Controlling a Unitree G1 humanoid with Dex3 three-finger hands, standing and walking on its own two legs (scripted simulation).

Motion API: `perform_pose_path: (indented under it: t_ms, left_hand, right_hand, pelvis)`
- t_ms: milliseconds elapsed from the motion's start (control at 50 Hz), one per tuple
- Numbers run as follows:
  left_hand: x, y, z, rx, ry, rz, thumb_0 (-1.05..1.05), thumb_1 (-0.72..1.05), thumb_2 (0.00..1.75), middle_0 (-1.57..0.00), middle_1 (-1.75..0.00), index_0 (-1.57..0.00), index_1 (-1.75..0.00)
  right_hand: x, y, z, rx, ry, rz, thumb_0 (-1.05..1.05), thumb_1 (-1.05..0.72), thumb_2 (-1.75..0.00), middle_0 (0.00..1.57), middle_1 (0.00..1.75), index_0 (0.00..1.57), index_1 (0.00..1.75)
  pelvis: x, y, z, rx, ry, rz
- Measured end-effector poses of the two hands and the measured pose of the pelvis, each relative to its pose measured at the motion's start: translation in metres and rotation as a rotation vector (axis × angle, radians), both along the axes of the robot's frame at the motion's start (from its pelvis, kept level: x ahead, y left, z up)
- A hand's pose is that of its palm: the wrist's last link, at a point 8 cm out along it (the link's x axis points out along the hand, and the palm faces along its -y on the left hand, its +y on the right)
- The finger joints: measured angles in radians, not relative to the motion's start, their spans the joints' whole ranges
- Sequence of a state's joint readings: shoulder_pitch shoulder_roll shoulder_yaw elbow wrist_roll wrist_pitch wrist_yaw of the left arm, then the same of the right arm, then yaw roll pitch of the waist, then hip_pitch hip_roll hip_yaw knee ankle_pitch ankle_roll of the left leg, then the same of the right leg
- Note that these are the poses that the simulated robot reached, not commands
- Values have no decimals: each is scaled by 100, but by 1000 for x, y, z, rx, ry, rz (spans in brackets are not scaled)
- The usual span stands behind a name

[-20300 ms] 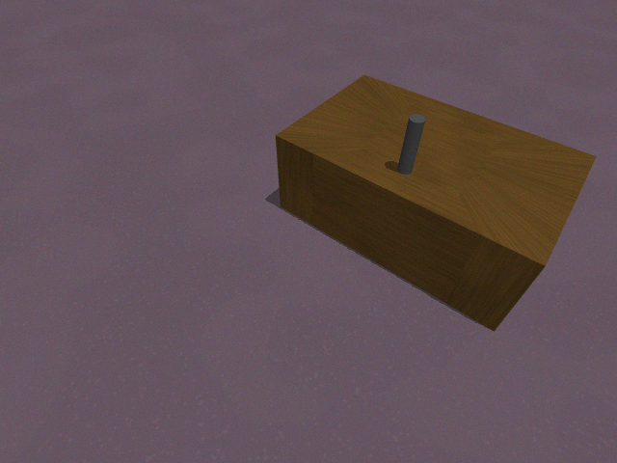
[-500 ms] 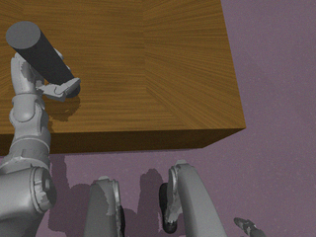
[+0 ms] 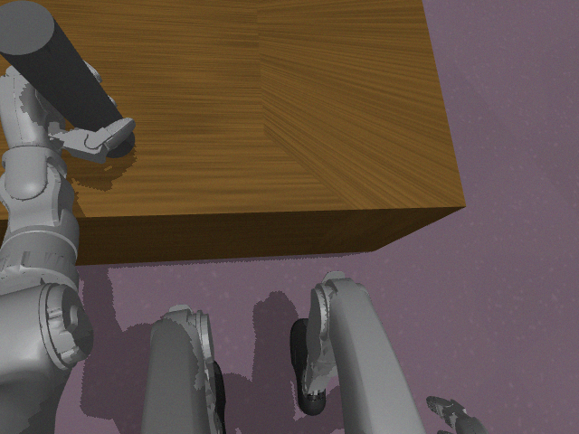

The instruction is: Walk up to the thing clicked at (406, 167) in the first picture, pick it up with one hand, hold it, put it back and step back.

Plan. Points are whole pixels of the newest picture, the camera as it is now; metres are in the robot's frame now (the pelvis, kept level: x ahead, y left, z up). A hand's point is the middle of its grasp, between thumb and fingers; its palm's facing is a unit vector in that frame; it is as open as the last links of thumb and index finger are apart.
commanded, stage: lower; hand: left
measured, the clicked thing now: (80, 98) +0.52 +0.17 +0.03
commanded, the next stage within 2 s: loosen in 0.40 s
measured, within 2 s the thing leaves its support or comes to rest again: rests again in 1.44 s
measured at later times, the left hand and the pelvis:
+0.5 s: hand (96, 112) +0.54 +0.18 -0.03, palm faces +0.05 -1.00 -0.04, open 8.5 cm; pelvis -0.01 +0.00 -0.03, yaw +0 degrees
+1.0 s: hand (94, 106) +0.55 +0.18 -0.02, palm faces +0.07 -1.00 -0.02, open 11.8 cm; pelvis -0.01 +0.01 -0.03, yaw +0 degrees
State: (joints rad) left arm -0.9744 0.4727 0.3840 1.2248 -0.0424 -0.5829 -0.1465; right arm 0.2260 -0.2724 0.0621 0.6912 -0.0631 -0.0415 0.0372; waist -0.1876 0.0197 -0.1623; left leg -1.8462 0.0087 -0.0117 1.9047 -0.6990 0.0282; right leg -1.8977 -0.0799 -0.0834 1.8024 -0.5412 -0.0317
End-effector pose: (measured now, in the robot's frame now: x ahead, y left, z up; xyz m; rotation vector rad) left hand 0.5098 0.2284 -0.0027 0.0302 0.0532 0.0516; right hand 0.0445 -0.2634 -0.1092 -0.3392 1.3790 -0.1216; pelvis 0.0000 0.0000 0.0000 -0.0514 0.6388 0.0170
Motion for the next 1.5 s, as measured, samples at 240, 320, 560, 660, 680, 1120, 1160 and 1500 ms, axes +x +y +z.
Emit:
perform_pose_path:
  t_ms: [240, 320, 560, 660, 680, 1120, 1160, 1500]
  left_hand:
    - [3, -1, -16, 1, 2, 1, -6, -41, 107, -89, -126, -95, -131]
    - [5, 0, -19, 1, -1, 1, -6, -41, 108, -89, -126, -95, -131]
    - [7, 1, -22, 6, -7, 1, -6, -41, 108, -90, -125, -96, -130]
    - [7, 3, -23, -7, -17, 12, -4, -39, 100, -93, -119, -99, -122]
    - [7, 3, -23, -8, -18, 13, -4, -38, 97, -94, -117, -100, -120]
    - [11, 2, -20, -4, -26, 14, 0, -32, 34, -51, -41, -49, -42]
    - [12, 4, -18, 4, -27, 11, 0, -32, 31, -45, -36, -43, -37]
    - [25, 69, 100, 36, -2, 68, 0, -32, 15, -13, -9, -12, -10]
  right_hand:
    - [-7, -4, -15, -8, 20, 1, 1, -91, -90, 20, 30, 21, 30]
    - [-7, -4, -18, -14, 23, 1, 1, -91, -90, 20, 30, 21, 30]
    - [-7, -4, -27, -13, 23, 10, 1, -91, -90, 20, 30, 21, 30]
    - [-7, -3, -30, -12, 21, 12, 1, -91, -90, 20, 30, 21, 30]
    - [-6, -3, -31, -13, 20, 11, 1, -91, -90, 20, 30, 21, 30]
    - [-6, 1, -22, -20, 26, 3, 1, -92, -90, 20, 30, 21, 30]
    - [-6, 1, -23, -20, 26, 0, 1, -91, -90, 20, 30, 21, 30]
    - [-10, 6, 42, -41, -1, -71, 1, -89, -90, 21, 30, 21, 30]
  pelvis:
    - [-3, -1, -16, 1, 5, 2]
    - [-4, -1, -19, -1, 7, 2]
    - [-6, 1, -28, -1, 5, 4]
    - [-8, 2, -32, -3, 4, 6]
    - [-8, 2, -32, -3, 4, 6]
    - [-6, 6, -27, -11, 11, 8]
    - [-6, 6, -27, -11, 9, 7]
    - [-1, 7, 37, -14, -41, -4]
